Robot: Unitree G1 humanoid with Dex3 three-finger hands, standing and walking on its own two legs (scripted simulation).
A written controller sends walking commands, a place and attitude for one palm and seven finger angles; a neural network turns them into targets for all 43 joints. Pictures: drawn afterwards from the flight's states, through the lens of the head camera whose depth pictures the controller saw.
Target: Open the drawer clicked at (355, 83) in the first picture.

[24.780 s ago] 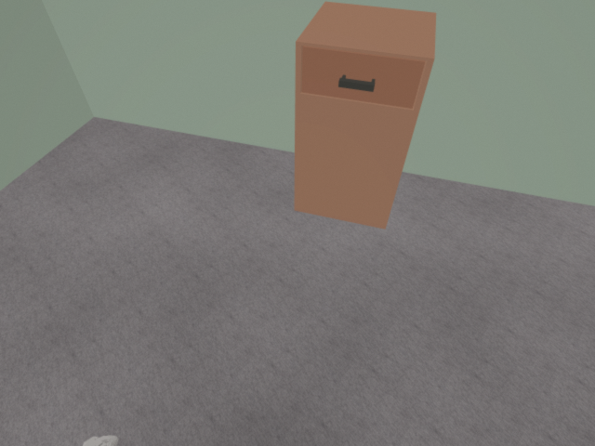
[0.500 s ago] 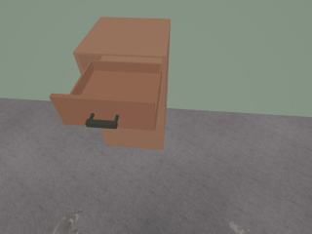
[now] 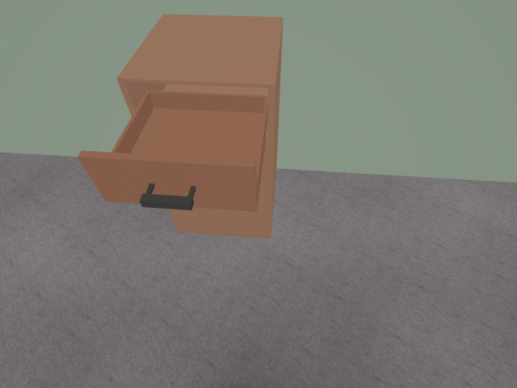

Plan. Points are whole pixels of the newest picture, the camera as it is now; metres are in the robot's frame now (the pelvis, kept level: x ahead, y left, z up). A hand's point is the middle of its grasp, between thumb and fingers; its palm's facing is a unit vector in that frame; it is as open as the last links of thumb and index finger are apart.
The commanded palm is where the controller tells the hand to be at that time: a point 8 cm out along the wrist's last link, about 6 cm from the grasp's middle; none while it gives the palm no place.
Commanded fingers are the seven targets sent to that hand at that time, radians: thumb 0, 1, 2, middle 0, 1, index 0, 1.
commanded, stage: let the arm hang, fingers relaxed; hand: left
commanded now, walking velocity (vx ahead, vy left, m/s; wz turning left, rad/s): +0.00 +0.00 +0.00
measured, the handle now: (169, 195) +0.51 +0.24 -0.08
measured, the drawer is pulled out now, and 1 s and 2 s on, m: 0.30 0.30 0.30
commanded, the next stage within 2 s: look to check the result in 0.38 s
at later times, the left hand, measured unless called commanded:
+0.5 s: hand out of the picture +0.00 +0.15 -0.17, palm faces +0.04 -0.98 -0.19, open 7.3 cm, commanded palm none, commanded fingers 0.00 0.90 0.90 -0.20 -0.30 -0.20 -0.30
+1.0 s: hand out of the picture +0.01 +0.14 -0.17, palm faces +0.04 -0.98 -0.19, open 7.3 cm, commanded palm none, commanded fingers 0.00 0.90 0.90 -0.20 -0.30 -0.20 -0.30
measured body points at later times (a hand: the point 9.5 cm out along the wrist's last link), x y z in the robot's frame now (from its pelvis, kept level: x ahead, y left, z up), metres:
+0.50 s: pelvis +0.01 -0.01 +0.00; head +0.02 -0.02 +0.45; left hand +0.00 +0.20 -0.16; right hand -0.02 -0.21 -0.17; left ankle +0.01 +0.11 -0.74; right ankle +0.04 -0.10 -0.74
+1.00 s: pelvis +0.02 -0.02 +0.00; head +0.04 -0.03 +0.45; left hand +0.01 +0.20 -0.16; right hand -0.01 -0.21 -0.17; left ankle +0.01 +0.11 -0.74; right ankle +0.04 -0.10 -0.74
